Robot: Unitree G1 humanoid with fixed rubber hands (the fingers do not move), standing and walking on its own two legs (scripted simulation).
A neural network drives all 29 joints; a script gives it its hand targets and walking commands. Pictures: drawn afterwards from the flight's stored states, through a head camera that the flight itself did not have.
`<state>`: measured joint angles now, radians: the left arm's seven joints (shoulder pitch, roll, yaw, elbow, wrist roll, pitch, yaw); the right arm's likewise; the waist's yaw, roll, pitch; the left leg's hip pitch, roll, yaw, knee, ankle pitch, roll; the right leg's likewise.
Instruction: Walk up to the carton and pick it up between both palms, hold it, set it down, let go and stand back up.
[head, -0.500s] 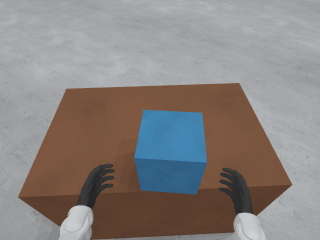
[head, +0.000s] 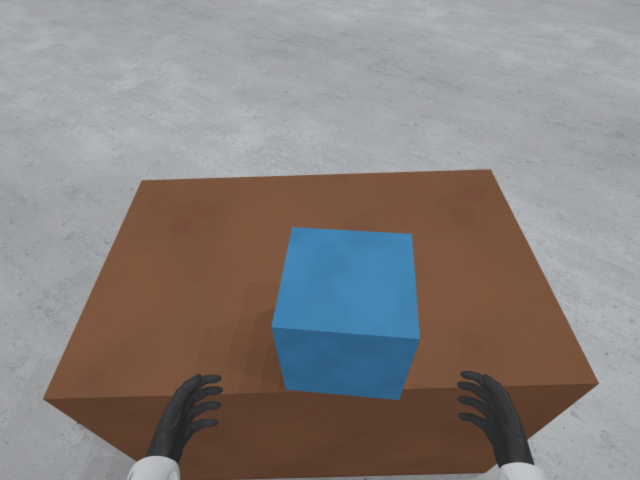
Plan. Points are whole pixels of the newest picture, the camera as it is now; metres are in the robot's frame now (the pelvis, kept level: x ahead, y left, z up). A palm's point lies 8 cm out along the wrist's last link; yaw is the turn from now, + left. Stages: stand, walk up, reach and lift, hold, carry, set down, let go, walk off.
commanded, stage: set down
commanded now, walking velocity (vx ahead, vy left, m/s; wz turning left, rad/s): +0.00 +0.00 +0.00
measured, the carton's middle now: (346, 314) +0.36 +0.00 -0.05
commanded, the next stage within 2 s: let go in 0.82 s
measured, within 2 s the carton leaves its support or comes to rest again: neither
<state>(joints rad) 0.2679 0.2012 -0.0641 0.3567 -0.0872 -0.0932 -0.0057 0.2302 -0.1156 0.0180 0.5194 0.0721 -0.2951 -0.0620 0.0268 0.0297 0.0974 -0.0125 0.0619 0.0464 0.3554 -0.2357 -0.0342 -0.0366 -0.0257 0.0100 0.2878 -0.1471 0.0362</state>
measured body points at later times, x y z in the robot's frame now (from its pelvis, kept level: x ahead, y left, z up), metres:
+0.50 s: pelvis +0.00 +0.00 +0.00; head +0.00 -0.01 +0.45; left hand +0.17 +0.22 -0.06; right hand +0.17 -0.21 -0.07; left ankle -0.02 +0.13 -0.75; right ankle +0.01 -0.15 -0.75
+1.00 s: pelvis +0.01 -0.01 +0.00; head +0.02 -0.01 +0.45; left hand +0.17 +0.22 -0.08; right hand +0.17 -0.22 -0.09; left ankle -0.02 +0.13 -0.75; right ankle +0.01 -0.15 -0.75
